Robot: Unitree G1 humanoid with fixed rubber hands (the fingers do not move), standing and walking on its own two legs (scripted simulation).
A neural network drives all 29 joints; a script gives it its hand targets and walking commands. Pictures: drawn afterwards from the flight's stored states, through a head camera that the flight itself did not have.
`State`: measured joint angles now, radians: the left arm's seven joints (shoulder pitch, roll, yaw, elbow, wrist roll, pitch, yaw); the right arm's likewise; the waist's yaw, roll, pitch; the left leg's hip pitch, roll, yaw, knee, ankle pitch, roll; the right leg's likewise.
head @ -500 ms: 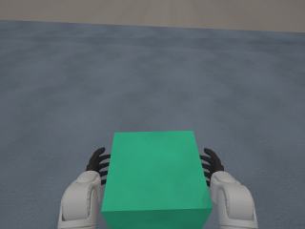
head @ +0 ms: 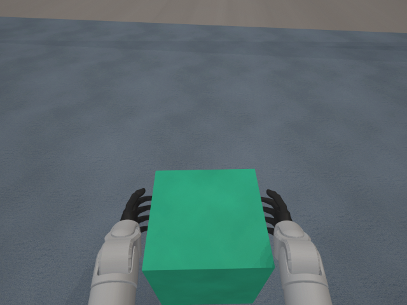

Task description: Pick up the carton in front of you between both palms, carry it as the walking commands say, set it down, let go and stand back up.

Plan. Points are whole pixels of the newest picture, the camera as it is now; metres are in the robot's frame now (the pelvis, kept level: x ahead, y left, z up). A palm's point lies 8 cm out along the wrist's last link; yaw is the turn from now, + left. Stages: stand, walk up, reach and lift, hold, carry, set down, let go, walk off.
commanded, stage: carry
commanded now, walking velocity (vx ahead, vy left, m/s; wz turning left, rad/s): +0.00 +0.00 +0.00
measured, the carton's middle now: (206, 240) +0.30 +0.00 -0.04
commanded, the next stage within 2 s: hold in 0.14 s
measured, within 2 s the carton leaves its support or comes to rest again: neither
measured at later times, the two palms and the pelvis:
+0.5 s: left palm (122, 246) +0.25 +0.15 +0.05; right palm (284, 244) +0.25 -0.14 +0.04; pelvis -0.03 +0.00 +0.01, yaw +1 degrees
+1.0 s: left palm (119, 249) +0.24 +0.15 +0.06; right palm (283, 234) +0.27 -0.14 +0.05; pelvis -0.04 -0.03 +0.00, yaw +6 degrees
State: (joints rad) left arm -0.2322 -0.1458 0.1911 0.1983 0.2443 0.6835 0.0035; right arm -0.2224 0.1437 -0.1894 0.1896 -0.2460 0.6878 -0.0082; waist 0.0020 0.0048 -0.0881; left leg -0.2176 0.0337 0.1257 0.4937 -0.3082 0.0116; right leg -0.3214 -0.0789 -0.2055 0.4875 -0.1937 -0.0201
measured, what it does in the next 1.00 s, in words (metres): stands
